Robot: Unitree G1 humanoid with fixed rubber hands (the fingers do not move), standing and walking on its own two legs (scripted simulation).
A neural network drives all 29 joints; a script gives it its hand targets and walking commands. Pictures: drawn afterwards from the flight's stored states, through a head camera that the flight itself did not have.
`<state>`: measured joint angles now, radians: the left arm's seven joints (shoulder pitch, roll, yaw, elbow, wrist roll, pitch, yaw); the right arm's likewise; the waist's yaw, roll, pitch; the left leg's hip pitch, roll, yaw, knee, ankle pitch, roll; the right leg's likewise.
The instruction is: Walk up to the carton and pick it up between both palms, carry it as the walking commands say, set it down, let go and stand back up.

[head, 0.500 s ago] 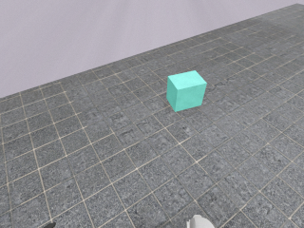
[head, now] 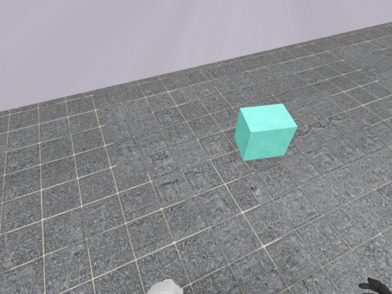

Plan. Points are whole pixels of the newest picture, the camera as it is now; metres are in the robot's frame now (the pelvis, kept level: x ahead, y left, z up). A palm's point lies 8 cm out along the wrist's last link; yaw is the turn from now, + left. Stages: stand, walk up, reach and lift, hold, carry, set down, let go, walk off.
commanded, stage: walk up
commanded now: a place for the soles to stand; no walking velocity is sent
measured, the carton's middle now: (262, 132) +1.14 -0.33 -0.61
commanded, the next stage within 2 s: none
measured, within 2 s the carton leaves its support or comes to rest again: neither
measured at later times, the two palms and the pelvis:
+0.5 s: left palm (120, 220) +0.28 +0.23 -0.07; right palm out of the picture +0.26 -0.44 -0.08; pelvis +0.20 -0.11 +0.01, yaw +1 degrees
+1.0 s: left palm (169, 149) +0.51 +0.15 -0.08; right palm out of the picture +0.39 -0.56 -0.08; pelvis +0.39 -0.19 -0.01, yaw -1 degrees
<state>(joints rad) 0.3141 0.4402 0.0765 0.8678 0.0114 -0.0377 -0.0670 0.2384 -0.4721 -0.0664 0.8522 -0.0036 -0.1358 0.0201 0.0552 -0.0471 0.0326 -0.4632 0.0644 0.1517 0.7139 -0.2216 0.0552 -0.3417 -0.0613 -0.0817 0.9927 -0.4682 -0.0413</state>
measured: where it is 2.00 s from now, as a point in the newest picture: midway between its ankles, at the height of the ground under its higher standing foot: (260, 205)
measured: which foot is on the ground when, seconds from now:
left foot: down 0.00-0.30, up 0.32-0.58, down 0.60-0.98, up 1.00-1.00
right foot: up 0.00-0.28, down 0.30-0.62, up 0.64-0.94, down 0.96-1.00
